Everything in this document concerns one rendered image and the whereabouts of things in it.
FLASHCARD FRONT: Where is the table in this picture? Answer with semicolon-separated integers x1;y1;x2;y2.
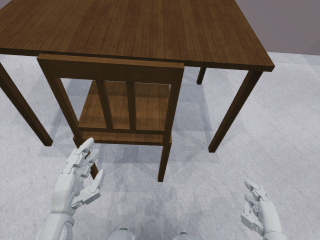
0;0;275;153

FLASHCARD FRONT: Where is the robot left forearm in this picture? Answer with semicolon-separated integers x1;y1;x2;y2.
34;212;75;240

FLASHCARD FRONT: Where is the chair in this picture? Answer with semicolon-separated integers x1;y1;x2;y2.
36;53;185;182

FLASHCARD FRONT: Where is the robot right hand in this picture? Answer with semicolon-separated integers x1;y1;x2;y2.
241;178;284;238

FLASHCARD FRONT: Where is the robot left thigh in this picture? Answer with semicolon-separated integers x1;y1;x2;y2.
107;230;135;240

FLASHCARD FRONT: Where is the robot left hand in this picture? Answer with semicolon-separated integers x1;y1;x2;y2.
50;137;105;216

